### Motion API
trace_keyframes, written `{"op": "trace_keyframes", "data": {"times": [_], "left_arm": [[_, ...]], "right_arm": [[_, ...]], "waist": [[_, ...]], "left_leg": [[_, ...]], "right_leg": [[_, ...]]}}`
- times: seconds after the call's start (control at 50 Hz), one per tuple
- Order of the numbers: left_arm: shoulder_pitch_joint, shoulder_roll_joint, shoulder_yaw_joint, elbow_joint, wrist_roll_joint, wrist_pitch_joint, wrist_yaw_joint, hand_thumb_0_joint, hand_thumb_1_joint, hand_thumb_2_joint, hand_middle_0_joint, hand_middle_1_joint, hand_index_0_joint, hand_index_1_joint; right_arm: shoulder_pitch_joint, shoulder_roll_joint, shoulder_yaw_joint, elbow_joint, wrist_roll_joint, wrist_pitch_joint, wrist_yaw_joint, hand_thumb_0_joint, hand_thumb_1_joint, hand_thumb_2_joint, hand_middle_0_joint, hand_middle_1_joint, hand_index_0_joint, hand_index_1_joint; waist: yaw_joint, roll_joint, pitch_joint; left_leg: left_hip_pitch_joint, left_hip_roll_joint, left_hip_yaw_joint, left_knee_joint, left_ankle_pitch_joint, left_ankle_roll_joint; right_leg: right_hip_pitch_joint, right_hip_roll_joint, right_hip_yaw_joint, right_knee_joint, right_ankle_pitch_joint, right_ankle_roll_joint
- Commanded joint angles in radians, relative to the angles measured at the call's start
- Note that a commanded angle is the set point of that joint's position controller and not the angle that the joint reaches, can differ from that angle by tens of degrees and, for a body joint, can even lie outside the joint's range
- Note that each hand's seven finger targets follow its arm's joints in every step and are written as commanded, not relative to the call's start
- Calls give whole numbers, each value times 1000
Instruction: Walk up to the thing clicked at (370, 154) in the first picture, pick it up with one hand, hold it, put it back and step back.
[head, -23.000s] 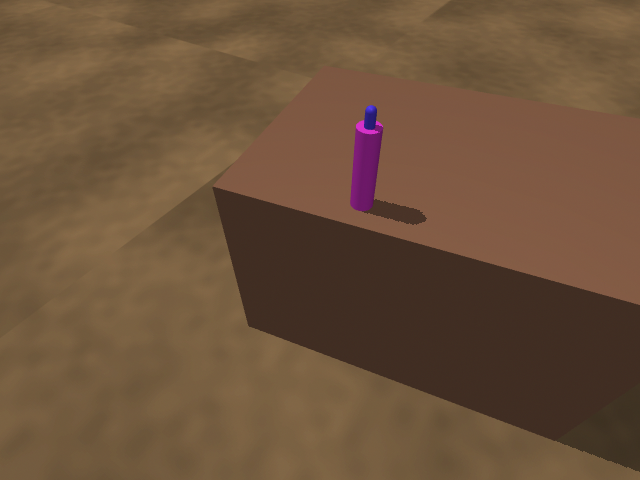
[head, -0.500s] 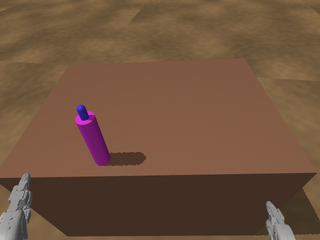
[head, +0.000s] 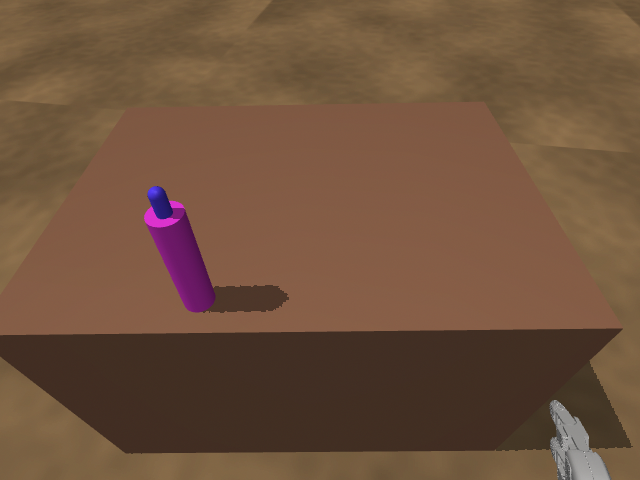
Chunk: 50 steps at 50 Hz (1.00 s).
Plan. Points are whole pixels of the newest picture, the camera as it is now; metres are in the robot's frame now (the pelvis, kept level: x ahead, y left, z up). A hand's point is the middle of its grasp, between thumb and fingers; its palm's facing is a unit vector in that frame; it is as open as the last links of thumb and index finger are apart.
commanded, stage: home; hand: left
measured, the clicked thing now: (180, 252) +0.45 +0.22 +0.04
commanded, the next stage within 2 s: none
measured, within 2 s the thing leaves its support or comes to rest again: neither
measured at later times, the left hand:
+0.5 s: hand (188, 461) +0.19 +0.18 -0.06, palm faces +0.08 -0.98 -0.17, open 17.4 cm
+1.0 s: hand (184, 463) +0.19 +0.18 -0.05, palm faces +0.10 -0.97 -0.22, open 17.5 cm
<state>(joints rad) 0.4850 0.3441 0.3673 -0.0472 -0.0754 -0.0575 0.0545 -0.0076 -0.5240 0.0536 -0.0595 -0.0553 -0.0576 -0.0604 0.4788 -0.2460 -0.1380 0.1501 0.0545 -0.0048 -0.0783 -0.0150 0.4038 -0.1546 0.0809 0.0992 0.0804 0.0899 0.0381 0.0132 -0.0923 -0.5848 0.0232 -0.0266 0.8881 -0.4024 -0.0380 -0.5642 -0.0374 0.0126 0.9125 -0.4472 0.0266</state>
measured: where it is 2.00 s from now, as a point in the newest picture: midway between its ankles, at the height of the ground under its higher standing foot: outside the picture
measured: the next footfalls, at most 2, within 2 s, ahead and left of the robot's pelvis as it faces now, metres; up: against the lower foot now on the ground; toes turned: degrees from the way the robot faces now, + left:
none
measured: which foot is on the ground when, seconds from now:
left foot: down 0.00-1.00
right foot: down 0.00-1.00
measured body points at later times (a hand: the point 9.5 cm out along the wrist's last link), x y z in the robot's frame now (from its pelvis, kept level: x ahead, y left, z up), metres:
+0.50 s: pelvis +0.01 +0.01 -0.01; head +0.05 +0.02 +0.44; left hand +0.19 +0.23 -0.04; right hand +0.17 -0.22 -0.04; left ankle +0.03 +0.14 -0.69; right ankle +0.01 -0.13 -0.69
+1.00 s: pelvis +0.01 +0.00 -0.01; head +0.03 +0.00 +0.44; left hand +0.18 +0.23 -0.04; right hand +0.17 -0.23 -0.04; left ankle +0.03 +0.14 -0.69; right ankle +0.01 -0.13 -0.69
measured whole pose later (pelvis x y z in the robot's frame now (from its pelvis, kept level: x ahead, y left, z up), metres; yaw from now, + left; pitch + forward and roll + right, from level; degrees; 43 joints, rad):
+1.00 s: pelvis +0.01 +0.00 -0.01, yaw -1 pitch +9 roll +0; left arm 0.46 0.20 0.01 0.05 -0.04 0.07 0.07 -0.01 -0.54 0.06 -0.06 -0.05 -0.05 -0.06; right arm 0.48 -0.21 0.00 0.03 0.03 0.08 -0.08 0.01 -0.90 -0.90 0.20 0.31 0.20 0.30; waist 0.00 0.00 -0.13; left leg -0.68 0.03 -0.02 0.98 -0.46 -0.04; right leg -0.65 -0.03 0.02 0.99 -0.49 0.03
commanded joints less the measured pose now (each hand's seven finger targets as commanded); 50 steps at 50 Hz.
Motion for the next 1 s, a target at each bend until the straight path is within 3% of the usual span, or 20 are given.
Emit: {"op": "trace_keyframes", "data": {"times": [0.0, 0.02, 0.06, 0.1, 0.16, 0.22, 0.26, 0.28, 0.3, 0.38, 0.42, 0.48, 0.56, 0.58, 0.62, 0.66, 0.74, 0.8, 0.92, 0.98], "left_arm": [[-82, 91, -22, -111, 14, -76, 6, 0, -533, 72, -52, -62, -54, -60], [-92, 59, -61, -110, 19, -78, 4, 0, -507, 87, -55, -66, -56, -65], [-97, 70, -72, -119, 27, -80, 8, 0, -504, 89, -55, -67, -57, -65], [-55, 88, -66, -102, 30, -68, 15, 0, -517, 82, -53, -66, -56, -63], [-25, 62, -113, -110, 33, -38, 19, 0, -553, 59, -49, -58, -51, -56], [-49, -1, -200, -107, 34, -5, 16, 0, -584, 40, -45, -51, -47, -49], [-58, -54, -269, -64, 40, 11, 10, 0, -574, 45, -46, -52, -48, -50], [-71, -52, -271, -63, 42, 13, 12, 0, -583, 39, -45, -50, -47, -49], [-66, -73, -295, -32, 45, 15, 9, 0, -570, 47, -47, -53, -48, -51], [-69, -38, -281, -73, 45, 11, 13, 0, -546, 60, -49, -55, -50, -54], [-37, -1, -244, -78, 46, 19, 24, 0, -538, 64, -50, -56, -51, -55], [-22, -2, -248, -80, 43, 37, 31, 0, -569, 45, -47, -49, -47, -49], [-31, -74, -323, -50, 41, 55, 29, 0, -598, 29, -44, -46, -45, -45], [-23, -85, -334, -24, 43, 57, 24, 0, -604, 26, -43, -44, -44, -44], [-37, -104, -355, -38, 44, 57, 18, 0, -562, 49, -48, -51, -48, -51], [-47, -83, -338, -56, 45, 52, 16, 0, -551, 55, -49, -52, -49, -52], [-67, -32, -284, -66, 51, 59, 19, 0, -562, 50, -48, -50, -48, -50], [-67, -24, -272, -80, 49, 63, 23, 0, -556, 54, -48, -52, -49, -52], [-36, -58, -313, -95, 43, 69, 24, 0, -545, 60, -49, -54, -50, -54], [-32, -68, -324, -84, 45, 69, 24, 0, -547, 59, -49, -54, -50, -54]], "right_arm": [[-88, 14, 95, -189, -8, -71, 1, 0, -98, -436, 119, 164, 119, 164], [-93, 27, 116, -202, -13, -77, 4, 0, -142, -462, 124, 172, 124, 172], [-87, 24, 123, -185, -18, -76, 1, 0, -251, -526, 135, 191, 135, 191], [-63, -62, 46, -185, -22, -77, -8, 0, -345, -581, 144, 207, 144, 207], [-8, -144, -41, -156, -27, -70, -18, 0, -520, -683, 162, 237, 162, 237], [-34, -126, -24, -146, -25, -68, -17, 0, -723, -834, 189, 281, 189, 281], [-71, -55, 61, -147, -22, -63, -4, 0, -878, -893, 199, 298, 199, 298], [-90, -47, 73, -180, -20, -61, -3, 0, -895, -902, 201, 301, 201, 301], [-96, -6, 119, -186, -19, -60, 2, 0, -896, -902, 201, 301, 201, 301], [-87, -7, 127, -273, -25, -46, -5, 0, -896, -903, 201, 301, 201, 301], [-55, -21, 101, -246, -32, -32, -9, 0, -895, -903, 201, 301, 201, 301], [-57, -53, 60, -238, -35, -15, -10, 0, -895, -903, 201, 301, 201, 301], [-69, -52, 62, -241, -30, -6, -7, 0, -896, -903, 201, 301, 201, 301], [-22, -41, 67, -214, -30, -3, -6, 0, -896, -903, 201, 301, 201, 301], [-59, -39, 84, -294, -24, -8, -3, 0, -896, -902, 201, 301, 201, 301], [-31, -38, 92, -309, -23, 1, -4, 0, -895, -902, 201, 301, 201, 301], [-6, -70, 51, -302, -25, 10, -11, 0, -895, -903, 201, 301, 201, 301], [-18, -62, 65, -310, -26, 16, -15, 0, -895, -903, 201, 301, 201, 301], [-45, -27, 106, -324, -25, 17, -11, 0, -896, -903, 201, 301, 201, 301], [-45, -41, 88, -324, -26, 16, -11, 0, -896, -902, 201, 301, 201, 301]], "waist": [[2, -7, -30], [-8, 3, -50], [1, 59, -93], [-15, 59, -118], [-47, 76, -139], [-60, 48, -95], [-42, 9, -35], [-39, -1, -42], [-32, -18, -44], [-21, -4, -163], [-3, 52, -198], [-8, 96, -187], [-39, 17, -66], [-52, -5, -66], [-53, -62, -92], [-52, -84, -119], [-46, -51, -146], [-36, -22, -155], [-28, -8, -109], [-38, -15, -104]], "left_leg": [[6, -37, 59, -149, 41, 49], [22, -34, 57, -147, 53, 48], [29, -33, 52, -152, 77, 43], [60, -24, 43, -160, 95, 37], [103, -11, 30, -159, 142, 26], [95, -2, 19, -150, 160, 23], [38, -2, 14, -141, 117, 27], [24, -6, 20, -135, 97, 30], [14, -4, 18, -134, 87, 32], [38, -22, 59, -85, 179, 36], [46, -26, 65, -73, 229, 30], [50, -21, 62, -75, 261, 22], [6, -12, 52, -99, 113, 29], [6, -12, 52, -89, 108, 33], [6, -14, 54, -83, 116, 39], [15, -16, 61, -68, 160, 41], [25, -18, 65, -56, 190, 39], [21, -22, 71, -47, 192, 36], [-22, -27, 73, -57, 109, 40], [-25, -24, 70, -63, 76, 40]], "right_leg": [[5, 25, -41, -175, 68, -17], [11, 28, -44, -164, 86, -17], [24, 33, -50, -143, 116, -22], [29, 42, -61, -133, 135, -24], [8, 49, -72, -111, 174, -25], [-31, 52, -79, -105, 178, -26], [-56, 48, -78, -109, 139, -29], [-54, 45, -74, -113, 122, -29], [-51, 45, -75, -110, 112, -28], [27, 30, -49, -112, 207, -22], [53, 26, -43, -96, 261, -25], [39, 30, -43, -75, 283, -30], [-45, 39, -55, -103, 142, -27], [-51, 39, -56, -106, 141, -24], [-43, 39, -57, -109, 154, -19], [-27, 38, -55, -103, 200, -14], [-28, 34, -46, -86, 235, -15], [-20, 29, -37, -88, 240, -17], [-33, 25, -37, -104, 155, -21], [-51, 29, -41, -102, 122, -22]]}}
